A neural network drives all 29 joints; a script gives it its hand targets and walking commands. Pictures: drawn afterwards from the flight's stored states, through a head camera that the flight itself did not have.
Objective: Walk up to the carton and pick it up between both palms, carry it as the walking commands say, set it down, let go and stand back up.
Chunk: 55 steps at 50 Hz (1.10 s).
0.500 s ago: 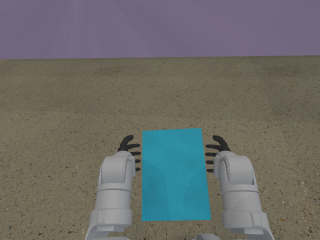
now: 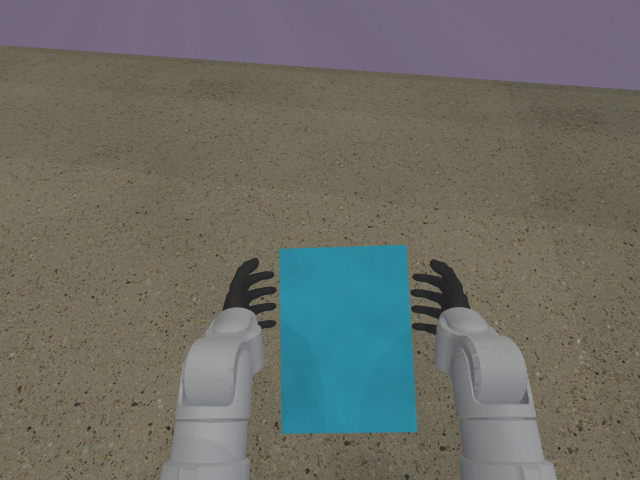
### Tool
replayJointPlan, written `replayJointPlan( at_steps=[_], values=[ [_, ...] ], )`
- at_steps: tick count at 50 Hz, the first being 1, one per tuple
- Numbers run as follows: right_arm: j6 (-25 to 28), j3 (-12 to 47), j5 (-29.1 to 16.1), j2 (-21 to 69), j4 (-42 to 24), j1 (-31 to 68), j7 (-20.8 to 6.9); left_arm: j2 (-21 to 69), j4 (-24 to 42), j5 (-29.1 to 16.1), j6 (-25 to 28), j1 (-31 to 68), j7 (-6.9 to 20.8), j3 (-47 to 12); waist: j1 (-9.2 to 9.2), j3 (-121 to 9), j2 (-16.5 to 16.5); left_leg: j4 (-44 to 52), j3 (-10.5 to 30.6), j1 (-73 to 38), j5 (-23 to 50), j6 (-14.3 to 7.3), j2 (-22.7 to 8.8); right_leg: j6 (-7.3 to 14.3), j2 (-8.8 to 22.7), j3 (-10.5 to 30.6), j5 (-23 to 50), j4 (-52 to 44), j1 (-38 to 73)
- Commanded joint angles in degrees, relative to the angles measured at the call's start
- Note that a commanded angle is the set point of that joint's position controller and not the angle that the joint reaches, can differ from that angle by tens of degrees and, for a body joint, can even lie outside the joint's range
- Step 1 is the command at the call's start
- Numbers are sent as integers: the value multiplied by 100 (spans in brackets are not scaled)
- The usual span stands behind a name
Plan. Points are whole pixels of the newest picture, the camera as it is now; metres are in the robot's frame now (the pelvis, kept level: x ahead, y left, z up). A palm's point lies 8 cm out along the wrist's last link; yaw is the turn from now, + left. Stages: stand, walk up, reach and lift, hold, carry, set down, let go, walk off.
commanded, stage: carry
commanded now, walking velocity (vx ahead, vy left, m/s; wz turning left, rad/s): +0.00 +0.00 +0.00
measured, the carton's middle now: (344, 331) +0.34 -0.01 -0.02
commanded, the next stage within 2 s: hold in 1.50 s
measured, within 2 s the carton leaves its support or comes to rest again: neither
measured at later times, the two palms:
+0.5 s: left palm (234, 333) +0.28 +0.13 +0.08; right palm (450, 342) +0.27 -0.12 +0.07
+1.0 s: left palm (250, 319) +0.30 +0.11 +0.07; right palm (459, 332) +0.29 -0.14 +0.06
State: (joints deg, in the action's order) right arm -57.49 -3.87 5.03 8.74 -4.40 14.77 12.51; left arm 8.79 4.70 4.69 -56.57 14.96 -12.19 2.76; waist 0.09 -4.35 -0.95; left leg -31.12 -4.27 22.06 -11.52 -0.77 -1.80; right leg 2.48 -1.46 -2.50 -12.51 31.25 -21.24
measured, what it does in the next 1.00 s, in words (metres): stands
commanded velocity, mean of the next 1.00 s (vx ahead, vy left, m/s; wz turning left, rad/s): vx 0.00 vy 0.00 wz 0.00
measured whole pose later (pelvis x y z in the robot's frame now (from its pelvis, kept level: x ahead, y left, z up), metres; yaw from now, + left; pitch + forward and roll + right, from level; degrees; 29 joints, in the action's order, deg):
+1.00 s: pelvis +0.00 +0.00 +0.00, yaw -1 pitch +2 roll +0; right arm -55.6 -4.9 5.5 8.8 1.6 15.1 12.1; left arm 9.2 -2.1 5.6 -54.0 16.6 -11.6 4.5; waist 0.3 -5.2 -0.2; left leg -30.2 -5.0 21.6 -11.0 -0.4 -2.2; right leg 2.9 -1.9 -1.9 -12.0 30.9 -21.3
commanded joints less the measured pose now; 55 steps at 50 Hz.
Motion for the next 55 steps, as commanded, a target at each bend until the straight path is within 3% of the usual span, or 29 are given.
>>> replayJointPlan(
  at_steps=[1,4,7,8,12,28,33,55],
  values=[
    [131,2237,-1319,5188,-732,2251,-1079,5406,540,-1301,37,2033,1036,-2304,-18,-1513,198,694,637,-564,-344,-298,-724,141,803,700,-197,-673,353],
    [66,2254,-1398,5322,-904,2391,-1031,5560,633,-1396,-32,2137,992,-2323,-24,-1455,170,879,730,-402,-746,-286,-764,111,688,670,-547,-671,307],
    [119,1948,-1168,5115,-287,2300,-1049,5361,6,-1188,22,2061,1020,-2046,-26,-1482,187,957,758,-327,-931,-286,-754,94,665,674,-627,-633,349],
    [146,2044,-1283,5233,-541,2408,-1049,5503,253,-1305,51,2172,1019,-2154,-24,-1475,190,960,759,-321,-980,-278,-738,92,669,689,-678,-633,329],
    [148,2031,-1294,5249,-541,2430,-1025,5540,187,-1294,50,2137,995,-2117,-20,-1534,161,966,768,-329,-1098,-278,-712,74,659,698,-804,-640,287],
    [293,2176,-1402,5234,-795,2392,-1003,5507,393,-1336,197,2002,979,-2127,-10,-1805,92,681,592,-626,-259,-274,-677,140,726,706,-112,-611,442],
    [293,2102,-1296,5108,-583,2265,-1008,5356,201,-1236,196,1883,992,-2042,-4,-1844,89,613,540,-699,-25,-268,-688,162,758,692,265,-571,505],
    [626,2029,-1206,4988,-347,2313,-1051,5205,-37,-1113,533,1902,1056,-1918,18,-1840,42,472,419,-819,138,-217,-673,219,817,723,695,-583,601]
  ],
)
